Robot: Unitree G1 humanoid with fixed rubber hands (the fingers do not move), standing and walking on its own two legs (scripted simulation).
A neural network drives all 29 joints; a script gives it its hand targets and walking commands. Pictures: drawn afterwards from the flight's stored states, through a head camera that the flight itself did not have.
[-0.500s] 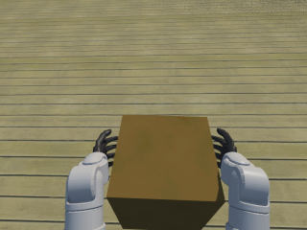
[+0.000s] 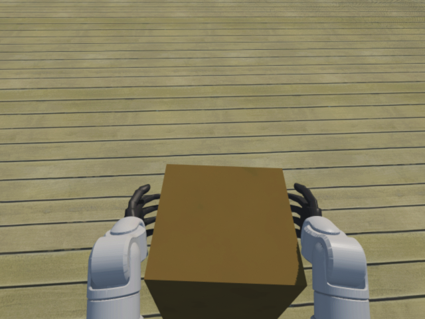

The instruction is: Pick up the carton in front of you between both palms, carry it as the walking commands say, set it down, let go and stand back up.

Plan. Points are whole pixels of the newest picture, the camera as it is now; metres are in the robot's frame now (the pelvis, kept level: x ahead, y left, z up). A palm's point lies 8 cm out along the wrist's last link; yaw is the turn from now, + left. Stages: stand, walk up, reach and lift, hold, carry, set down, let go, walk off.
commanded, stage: carry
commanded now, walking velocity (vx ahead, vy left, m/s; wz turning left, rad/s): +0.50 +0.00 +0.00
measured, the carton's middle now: (220, 249) +0.25 +0.00 -0.01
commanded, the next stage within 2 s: none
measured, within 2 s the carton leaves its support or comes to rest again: neither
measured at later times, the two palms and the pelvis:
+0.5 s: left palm (172, 97) +0.58 +0.12 +0.08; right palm (290, 94) +0.61 -0.18 +0.07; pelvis +0.33 -0.05 +0.00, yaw +4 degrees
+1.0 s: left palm (172, 48) +0.85 +0.14 +0.06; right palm (267, 46) +0.86 -0.16 +0.07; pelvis +0.59 -0.01 +0.00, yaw +1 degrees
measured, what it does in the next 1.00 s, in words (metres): walks ahead: right foot, then left foot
